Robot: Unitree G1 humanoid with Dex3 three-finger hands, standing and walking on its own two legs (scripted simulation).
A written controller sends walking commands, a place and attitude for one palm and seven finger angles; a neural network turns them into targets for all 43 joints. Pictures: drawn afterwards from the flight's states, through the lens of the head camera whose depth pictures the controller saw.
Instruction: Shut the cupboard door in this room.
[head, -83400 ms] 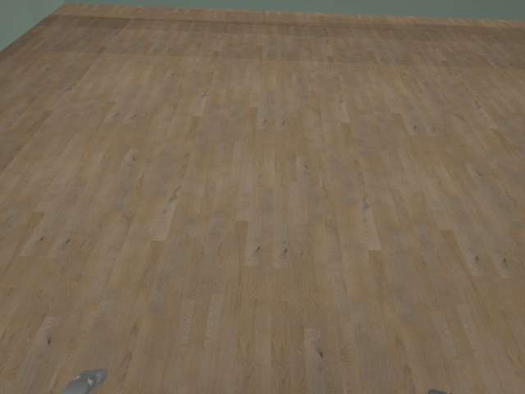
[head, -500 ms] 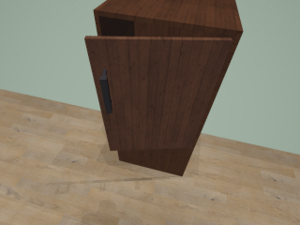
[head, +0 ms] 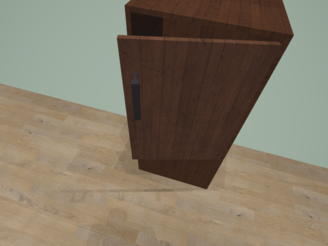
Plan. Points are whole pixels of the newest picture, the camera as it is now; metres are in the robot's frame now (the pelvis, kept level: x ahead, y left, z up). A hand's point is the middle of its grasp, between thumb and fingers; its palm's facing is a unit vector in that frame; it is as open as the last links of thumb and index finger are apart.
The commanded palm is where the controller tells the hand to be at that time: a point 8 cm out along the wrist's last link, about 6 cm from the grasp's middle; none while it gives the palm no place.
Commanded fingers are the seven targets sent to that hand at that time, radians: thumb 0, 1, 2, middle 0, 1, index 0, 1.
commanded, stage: come to a stop and stand still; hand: left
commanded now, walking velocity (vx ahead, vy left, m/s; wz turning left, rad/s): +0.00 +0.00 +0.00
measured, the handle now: (136, 97) +0.51 +0.12 +0.06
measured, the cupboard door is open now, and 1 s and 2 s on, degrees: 18 18 18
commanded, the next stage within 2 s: look again from close up in 0.52 s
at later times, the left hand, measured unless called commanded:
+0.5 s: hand out of the picture +0.07 +0.18 -0.18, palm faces -0.01 -0.98 -0.18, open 7.4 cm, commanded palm none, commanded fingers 0.00 0.90 0.90 -0.20 -0.30 -0.20 -0.30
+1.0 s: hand out of the picture +0.05 +0.16 -0.18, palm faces +0.00 -0.99 -0.17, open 7.4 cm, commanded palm none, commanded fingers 0.00 0.90 0.90 -0.20 -0.30 -0.20 -0.30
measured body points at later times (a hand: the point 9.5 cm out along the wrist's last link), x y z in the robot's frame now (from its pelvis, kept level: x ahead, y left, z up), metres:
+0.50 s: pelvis +0.04 +0.00 +0.00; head +0.06 +0.03 +0.45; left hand +0.07 +0.23 -0.17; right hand +0.06 -0.23 -0.15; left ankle +0.01 +0.04 -0.74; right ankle +0.01 -0.15 -0.74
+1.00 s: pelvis +0.05 -0.01 +0.00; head +0.07 +0.01 +0.45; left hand +0.05 +0.22 -0.17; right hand +0.06 -0.24 -0.15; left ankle +0.01 +0.04 -0.74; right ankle +0.01 -0.16 -0.74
